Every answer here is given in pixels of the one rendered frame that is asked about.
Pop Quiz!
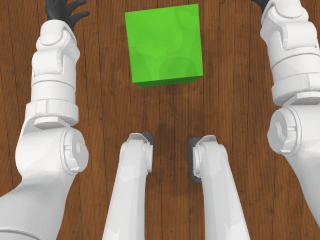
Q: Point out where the robot right upper arm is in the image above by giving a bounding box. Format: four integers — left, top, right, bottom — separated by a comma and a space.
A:
267, 105, 320, 228

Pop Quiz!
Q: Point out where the carton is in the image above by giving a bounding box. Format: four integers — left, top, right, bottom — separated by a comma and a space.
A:
125, 4, 203, 87

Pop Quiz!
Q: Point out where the robot left hand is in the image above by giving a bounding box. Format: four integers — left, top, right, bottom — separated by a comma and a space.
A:
44, 0, 90, 33

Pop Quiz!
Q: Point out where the robot right hand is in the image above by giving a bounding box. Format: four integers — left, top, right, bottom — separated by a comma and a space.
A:
251, 0, 269, 13

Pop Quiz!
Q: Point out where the robot left forearm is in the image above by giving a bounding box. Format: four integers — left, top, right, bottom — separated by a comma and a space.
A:
15, 19, 80, 175

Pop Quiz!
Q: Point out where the robot right forearm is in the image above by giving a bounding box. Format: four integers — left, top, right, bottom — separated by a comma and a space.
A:
260, 0, 320, 107

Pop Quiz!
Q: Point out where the robot left upper arm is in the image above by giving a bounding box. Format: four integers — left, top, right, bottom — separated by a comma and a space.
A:
0, 127, 89, 240

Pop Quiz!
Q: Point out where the left robot shin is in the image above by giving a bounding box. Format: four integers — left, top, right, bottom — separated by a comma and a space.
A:
119, 133, 149, 157

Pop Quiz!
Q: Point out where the robot left foot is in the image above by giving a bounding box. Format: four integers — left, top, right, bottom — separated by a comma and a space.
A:
140, 131, 154, 178

